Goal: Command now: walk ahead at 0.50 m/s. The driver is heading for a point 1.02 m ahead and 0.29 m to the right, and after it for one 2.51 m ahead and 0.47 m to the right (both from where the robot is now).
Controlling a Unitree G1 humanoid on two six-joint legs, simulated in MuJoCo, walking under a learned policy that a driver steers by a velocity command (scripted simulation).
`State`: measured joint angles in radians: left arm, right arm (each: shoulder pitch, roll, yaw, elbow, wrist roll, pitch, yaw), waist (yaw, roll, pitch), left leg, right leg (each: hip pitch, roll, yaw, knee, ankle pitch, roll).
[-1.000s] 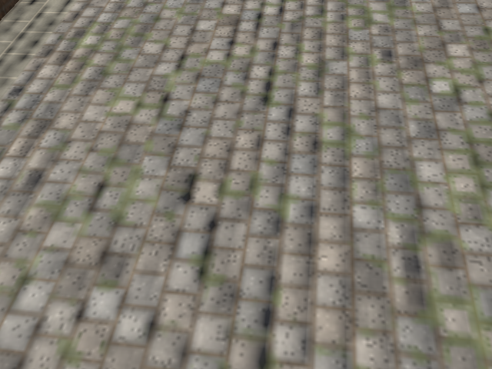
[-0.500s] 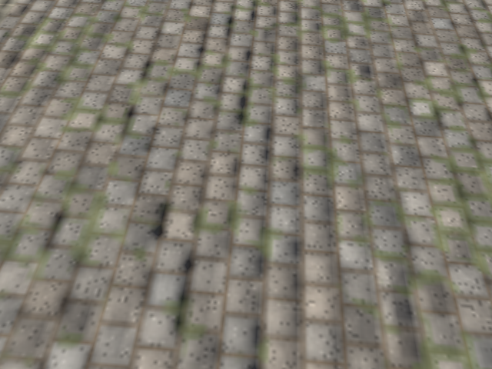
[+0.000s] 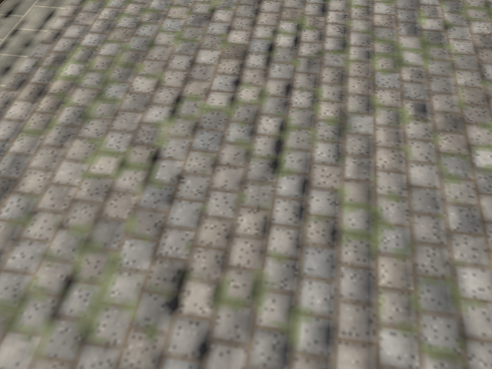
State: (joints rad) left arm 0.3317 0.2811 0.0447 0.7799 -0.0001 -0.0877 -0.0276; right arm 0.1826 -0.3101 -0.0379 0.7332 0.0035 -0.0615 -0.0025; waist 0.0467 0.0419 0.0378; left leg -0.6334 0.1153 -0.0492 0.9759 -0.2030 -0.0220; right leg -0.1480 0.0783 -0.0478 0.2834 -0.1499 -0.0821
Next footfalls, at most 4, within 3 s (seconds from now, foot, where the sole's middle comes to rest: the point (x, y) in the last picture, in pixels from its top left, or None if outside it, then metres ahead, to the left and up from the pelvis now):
0.26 left None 0.32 0.16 -0.78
0.74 right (301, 364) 0.50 -0.07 -0.78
1.18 left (217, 345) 0.54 0.15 -0.78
1.60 right None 0.37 -0.06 -0.78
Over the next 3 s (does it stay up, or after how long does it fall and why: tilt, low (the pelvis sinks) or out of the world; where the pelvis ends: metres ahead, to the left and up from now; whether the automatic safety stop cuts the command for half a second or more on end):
stays up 0.87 -0.35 -0.01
